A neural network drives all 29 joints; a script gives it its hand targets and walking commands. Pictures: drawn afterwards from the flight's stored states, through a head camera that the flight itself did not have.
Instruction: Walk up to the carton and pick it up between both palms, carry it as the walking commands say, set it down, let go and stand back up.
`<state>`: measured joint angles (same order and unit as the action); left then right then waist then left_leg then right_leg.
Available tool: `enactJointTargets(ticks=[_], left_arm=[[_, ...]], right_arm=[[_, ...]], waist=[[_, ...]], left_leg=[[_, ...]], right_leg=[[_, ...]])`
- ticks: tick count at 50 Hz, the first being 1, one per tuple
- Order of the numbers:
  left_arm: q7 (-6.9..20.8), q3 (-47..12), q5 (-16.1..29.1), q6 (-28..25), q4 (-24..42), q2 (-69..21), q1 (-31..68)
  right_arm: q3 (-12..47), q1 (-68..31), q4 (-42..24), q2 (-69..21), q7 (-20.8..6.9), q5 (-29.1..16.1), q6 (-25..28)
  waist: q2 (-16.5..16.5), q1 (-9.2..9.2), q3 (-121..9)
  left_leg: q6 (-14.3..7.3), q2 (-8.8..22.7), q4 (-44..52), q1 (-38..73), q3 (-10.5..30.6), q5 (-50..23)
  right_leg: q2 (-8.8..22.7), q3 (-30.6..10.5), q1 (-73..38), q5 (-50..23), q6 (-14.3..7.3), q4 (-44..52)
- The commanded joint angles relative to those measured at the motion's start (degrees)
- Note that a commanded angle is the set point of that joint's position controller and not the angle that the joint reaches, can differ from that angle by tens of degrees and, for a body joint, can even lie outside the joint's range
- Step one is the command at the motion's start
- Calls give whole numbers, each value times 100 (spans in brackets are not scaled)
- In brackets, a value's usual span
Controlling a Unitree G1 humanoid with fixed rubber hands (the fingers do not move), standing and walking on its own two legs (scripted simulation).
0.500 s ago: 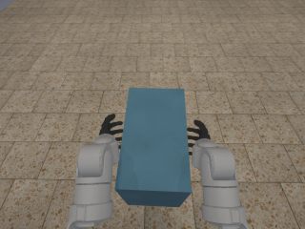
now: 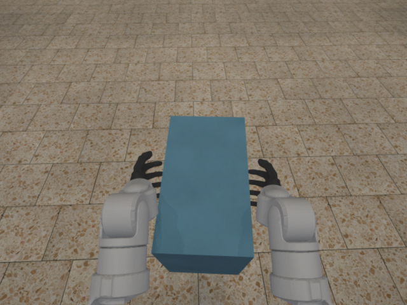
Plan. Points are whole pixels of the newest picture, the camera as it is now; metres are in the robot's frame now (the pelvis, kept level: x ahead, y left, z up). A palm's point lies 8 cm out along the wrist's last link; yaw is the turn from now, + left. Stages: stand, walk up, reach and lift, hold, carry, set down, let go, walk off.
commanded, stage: carry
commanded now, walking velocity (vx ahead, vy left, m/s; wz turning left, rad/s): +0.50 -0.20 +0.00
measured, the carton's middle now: (205, 197) +0.35 -0.01 +0.00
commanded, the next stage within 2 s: none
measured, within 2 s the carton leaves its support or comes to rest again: neither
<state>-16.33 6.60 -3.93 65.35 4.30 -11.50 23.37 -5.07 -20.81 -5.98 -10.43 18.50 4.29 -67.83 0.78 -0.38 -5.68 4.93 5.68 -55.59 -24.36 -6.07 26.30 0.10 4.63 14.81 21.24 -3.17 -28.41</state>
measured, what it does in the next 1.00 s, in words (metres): walks ahead: left foot, then right foot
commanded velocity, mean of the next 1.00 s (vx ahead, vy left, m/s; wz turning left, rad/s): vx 0.23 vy -0.09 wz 0.00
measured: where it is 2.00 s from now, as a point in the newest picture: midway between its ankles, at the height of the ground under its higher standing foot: (235, 159)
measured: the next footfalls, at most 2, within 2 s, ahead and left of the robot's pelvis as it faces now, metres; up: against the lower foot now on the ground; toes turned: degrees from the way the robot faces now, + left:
left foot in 0.16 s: +0.25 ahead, +0.09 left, +0.00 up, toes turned +4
right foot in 0.44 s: +0.43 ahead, -0.21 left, -0.01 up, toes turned -5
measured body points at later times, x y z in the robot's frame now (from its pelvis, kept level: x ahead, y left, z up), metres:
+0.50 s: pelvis +0.40 -0.11 -0.01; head +0.42 -0.11 +0.44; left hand +0.73 +0.00 +0.08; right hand +0.71 -0.24 +0.07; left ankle +0.23 +0.05 -0.68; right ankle +0.39 -0.20 -0.74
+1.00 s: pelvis +0.75 -0.19 +0.00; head +0.76 -0.20 +0.45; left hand +1.09 -0.10 +0.11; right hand +1.05 -0.34 +0.09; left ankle +0.71 -0.06 -0.73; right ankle +0.70 -0.26 -0.74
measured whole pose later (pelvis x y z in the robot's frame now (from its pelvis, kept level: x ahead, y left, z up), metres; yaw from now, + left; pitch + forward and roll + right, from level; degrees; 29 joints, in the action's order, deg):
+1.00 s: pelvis +0.75 -0.19 +0.00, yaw -5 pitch +3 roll +1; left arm -15.0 6.7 -4.3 63.3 9.4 -11.1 22.3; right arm -4.2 -20.5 -8.4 -10.4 17.7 2.4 -65.9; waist 0.1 -1.2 -2.1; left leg -1.2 1.7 -27.0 -12.4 -6.4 15.7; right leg -1.1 4.1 12.3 13.2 -1.6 -25.6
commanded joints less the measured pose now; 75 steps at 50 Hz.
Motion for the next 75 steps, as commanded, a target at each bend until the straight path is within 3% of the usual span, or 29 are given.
enactJointTargets(ticks=[1,6,7,9,10,14,20,21,23,24,26,28,32,34,36,38,41,46,48,50,58,61,62,63,64,65,68,71,75], left_arm=[[1113,-2874,1802,-113,1060,-6130,1799],[1082,-2994,1941,-427,1969,-5872,2043],[1087,-3007,1893,-418,1884,-5802,1935],[1095,-3000,1772,-349,1458,-5746,1644],[1125,-2951,1715,-316,1127,-5771,1507],[1182,-2612,1264,-123,326,-5711,836],[1159,-2676,1462,-89,540,-5800,1359],[1136,-2735,1524,-90,696,-5820,1457],[1078,-2899,1674,-78,1010,-5809,1746],[1047,-2904,1686,-76,1039,-5854,1583],[1107,-2873,1678,-53,806,-6112,1192],[1159,-2980,1863,-221,1065,-6137,1339],[1168,-3015,1880,-436,1687,-5971,1482],[1167,-3116,1917,-543,2166,-5794,1697],[1189,-3121,1862,-503,1983,-5757,1736],[1204,-3106,1798,-350,1467,-5780,1407],[1263,-2770,1316,-90,176,-5778,293],[1241,-2801,1420,-86,443,-5803,784],[1288,-2846,1556,-116,546,-5900,802],[1274,-2926,1565,-104,735,-5947,1024],[1246,-2863,1716,-188,973,-5864,946],[1256,-2975,1723,-302,1241,-5786,1051],[1264,-2976,1705,-301,1160,-5721,1053],[1278,-3007,1748,-318,1162,-5643,1074],[1272,-3037,1769,-286,1067,-5702,1148],[1286,-2952,1740,-227,827,-5745,1065],[1302,-2705,1499,-95,359,-5732,731],[1279,-2660,1464,20,158,-5629,832],[1236,-2868,1711,-87,916,-5840,1075]], right_arm=[[3003,-2892,-1535,-6101,-1292,-2122,455],[3048,-2881,-2046,-6059,-1278,-2266,740],[2956,-2696,-1956,-6016,-1284,-2187,742],[2797,-2661,-1591,-5787,-1264,-2101,719],[2849,-2553,-1422,-5844,-1263,-1978,694],[3027,-1930,-573,-6028,-1436,-1806,448],[3036,-2507,-1060,-5849,-1464,-1946,380],[2981,-2732,-1236,-5734,-1446,-1961,388],[2977,-2821,-1626,-5782,-1400,-2005,365],[3043,-2911,-1708,-5781,-1380,-2134,340],[2956,-2228,-1282,-6059,-1342,-2046,371],[3140,-2520,-1678,-6138,-1320,-2148,564],[3138,-2531,-1934,-6135,-1280,-2202,781],[3082,-2494,-2023,-6093,-1335,-2260,866],[2991,-2588,-2090,-5997,-1323,-2262,870],[2841,-2411,-1726,-5902,-1296,-2127,787],[3020,-2000,-1076,-5925,-1356,-1828,542],[3157,-2206,-1116,-5894,-1458,-1908,457],[3291,-2376,-1495,-5907,-1457,-1969,457],[3336,-2589,-1601,-6080,-1425,-2069,392],[3205,-2729,-1825,-5900,-1292,-2212,545],[3138,-2480,-1774,-5877,-1302,-2188,656],[3099,-2236,-1636,-5817,-1315,-2123,654],[3025,-2141,-1568,-5747,-1328,-2093,662],[2933,-2209,-1430,-5773,-1339,-2097,659],[2928,-2250,-1158,-5887,-1344,-2042,584],[3202,-2277,-1018,-6034,-1399,-2018,434],[3039,-1972,-519,-5805,-1390,-1798,306],[3226,-2448,-1536,-6001,-1355,-2124,362]], waist=[[1152,271,-2362],[623,-154,-3058],[490,-359,-3263],[-1344,-228,-3267],[-1096,-228,-2829],[-864,-134,-923],[-1109,-4,-1438],[-951,126,-1876],[1493,150,-2289],[1455,227,-2307],[856,190,-2228],[1247,242,-2334],[816,259,-2430],[371,13,-2822],[113,-288,-3005],[-1405,-264,-2977],[-1036,-95,-1571],[-877,52,-1720],[346,15,-2109],[1032,148,-2056],[1038,286,-2377],[362,-5,-2550],[148,-236,-2753],[-386,-345,-3061],[-1330,-353,-2976],[-1064,-180,-2760],[-752,-61,-1199],[-508,91,-1310],[833,60,-2059]], left_leg=[[-275,-433,333,-3026,-352,398],[-497,-866,3583,1959,-916,-2802],[-913,-149,3142,3701,326,-3105],[-1965,1598,2659,6004,2738,-6937],[-2079,1781,2689,5532,2806,-7354],[-1491,1759,3741,3626,2514,-3951],[-477,739,2652,2340,-78,-5219],[-274,443,1699,1730,-383,-4813],[-125,-599,-954,-1291,-192,656],[-248,-441,-1565,-1823,81,1003],[-278,-306,-1142,-2624,88,511],[-257,-415,-678,-3192,-151,410],[-257,-1013,2462,-1526,-869,-1430],[-270,-1234,3611,1273,-1119,-3627],[-745,-183,3221,3346,190,-5364],[-1720,1314,2750,5227,1808,-9692],[-1602,1517,3045,3752,1881,-8448],[-966,571,2815,2455,508,-5928],[-528,40,2516,1034,80,-2642],[-403,-437,1947,-281,30,-109],[-530,-1061,1453,-2365,-676,-718],[-525,-1222,2794,229,-808,-2530],[-763,-674,3061,1721,-117,-4396],[-1379,270,2308,3328,948,-7257],[-2130,1059,2070,4375,1989,-9752],[-2324,1404,2163,3906,2242,-9872],[-1895,1148,2757,2167,2075,-6956],[-1214,361,2491,1469,894,-4833],[-718,-380,1923,340,376,-1690]], right_leg=[[1429,-1283,-5671,-8008,-457,-157],[689,276,-2292,-8298,163,-1556],[685,85,-620,-6926,397,-2202],[-305,-467,2265,574,447,-3992],[-137,-729,2548,740,317,-4456],[560,-995,2728,751,204,-2551],[-489,595,-604,-1181,80,896],[-140,338,-1636,-1584,-77,871],[2031,-2834,-4220,-4987,-1122,678],[1956,-2558,-4530,-6954,-1363,173],[1696,-1627,-5116,-8522,-669,-118],[1499,-1389,-5710,-9425,-336,-114],[812,-318,-4419,-9015,-3,36],[600,282,-2641,-8226,319,-795],[462,282,-741,-5756,578,-1725],[-376,-26,1568,689,724,-3205],[14,-590,1688,1139,444,-2100],[225,9,-836,-1870,528,1346],[1190,-693,-2440,-6811,212,262],[1821,-1149,-3435,-9276,-258,-98],[1260,-684,-5399,-10229,127,-863],[816,-3,-3154,-9123,513,-1596],[791,75,-2002,-7866,648,-2393],[479,25,-447,-4967,742,-3303],[-208,-163,1160,-18,766,-4057],[-169,-596,1142,1588,578,-3906],[341,-910,1065,1724,214,-1409],[384,-314,-772,-852,403,890],[1509,-994,-2419,-8024,-204,-385]])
